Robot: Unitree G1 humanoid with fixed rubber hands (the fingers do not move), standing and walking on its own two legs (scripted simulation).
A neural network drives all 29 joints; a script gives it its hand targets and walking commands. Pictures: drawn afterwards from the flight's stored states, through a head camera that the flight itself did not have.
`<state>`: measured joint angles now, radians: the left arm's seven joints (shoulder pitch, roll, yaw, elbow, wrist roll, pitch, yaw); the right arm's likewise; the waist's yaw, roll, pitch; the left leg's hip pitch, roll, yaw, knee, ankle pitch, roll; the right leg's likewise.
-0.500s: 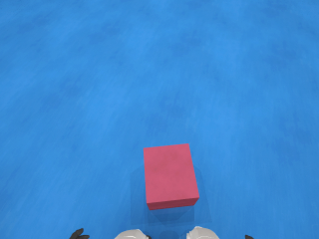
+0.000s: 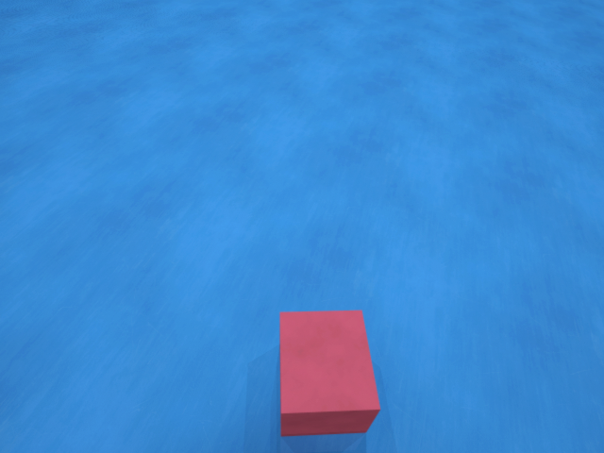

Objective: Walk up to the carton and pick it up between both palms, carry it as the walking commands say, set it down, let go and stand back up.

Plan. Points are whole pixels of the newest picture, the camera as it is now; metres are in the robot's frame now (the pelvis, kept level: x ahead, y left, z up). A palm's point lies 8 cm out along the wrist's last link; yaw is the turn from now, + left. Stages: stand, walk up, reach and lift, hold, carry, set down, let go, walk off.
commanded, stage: walk up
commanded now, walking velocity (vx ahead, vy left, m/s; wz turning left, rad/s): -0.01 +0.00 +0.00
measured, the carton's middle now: (322, 371) +0.49 -0.06 -0.65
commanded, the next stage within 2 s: stand in 1.86 s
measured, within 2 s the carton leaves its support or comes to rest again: neither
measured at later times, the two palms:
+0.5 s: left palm out of the picture +0.02 +0.24 -0.12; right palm out of the picture -0.03 -0.21 -0.14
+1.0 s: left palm out of the picture -0.01 +0.23 -0.13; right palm out of the picture +0.01 -0.20 -0.14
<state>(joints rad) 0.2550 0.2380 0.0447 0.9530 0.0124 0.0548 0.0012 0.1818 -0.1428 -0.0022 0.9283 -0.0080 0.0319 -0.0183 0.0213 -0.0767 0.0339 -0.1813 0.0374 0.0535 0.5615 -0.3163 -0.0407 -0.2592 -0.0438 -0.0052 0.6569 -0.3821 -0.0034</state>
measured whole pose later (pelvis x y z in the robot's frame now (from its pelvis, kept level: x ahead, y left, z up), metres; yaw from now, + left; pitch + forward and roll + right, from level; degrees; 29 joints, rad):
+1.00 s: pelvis +0.00 +0.01 +0.01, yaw +1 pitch -2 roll +0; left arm 0.32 0.12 0.04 1.08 0.03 0.00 0.03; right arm 0.27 -0.15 -0.03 1.09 -0.01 0.00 -0.03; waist 0.00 0.02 0.03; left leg -0.14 0.04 0.05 0.45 -0.26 -0.03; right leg -0.19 -0.03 -0.02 0.47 -0.24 0.02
